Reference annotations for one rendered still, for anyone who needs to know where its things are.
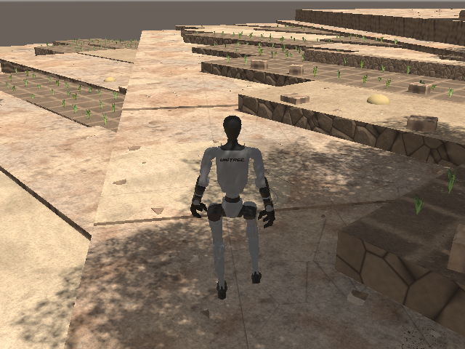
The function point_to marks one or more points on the left robot hand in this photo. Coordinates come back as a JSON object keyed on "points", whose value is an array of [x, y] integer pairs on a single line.
{"points": [[200, 207]]}

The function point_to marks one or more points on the robot left shin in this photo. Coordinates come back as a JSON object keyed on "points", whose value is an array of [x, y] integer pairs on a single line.
{"points": [[219, 264]]}

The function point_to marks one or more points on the robot right upper arm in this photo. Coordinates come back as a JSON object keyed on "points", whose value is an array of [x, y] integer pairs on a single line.
{"points": [[255, 154]]}

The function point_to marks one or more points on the right robot hand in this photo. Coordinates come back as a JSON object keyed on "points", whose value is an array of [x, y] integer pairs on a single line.
{"points": [[270, 216]]}

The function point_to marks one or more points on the left robot forearm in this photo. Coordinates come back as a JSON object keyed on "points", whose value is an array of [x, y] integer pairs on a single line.
{"points": [[198, 194]]}

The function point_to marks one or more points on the robot left upper arm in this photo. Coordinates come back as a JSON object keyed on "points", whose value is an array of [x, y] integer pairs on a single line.
{"points": [[209, 154]]}

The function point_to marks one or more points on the humanoid robot head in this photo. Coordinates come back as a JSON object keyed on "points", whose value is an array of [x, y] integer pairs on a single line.
{"points": [[232, 126]]}

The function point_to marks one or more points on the right robot forearm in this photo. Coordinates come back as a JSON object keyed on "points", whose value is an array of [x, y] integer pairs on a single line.
{"points": [[266, 197]]}

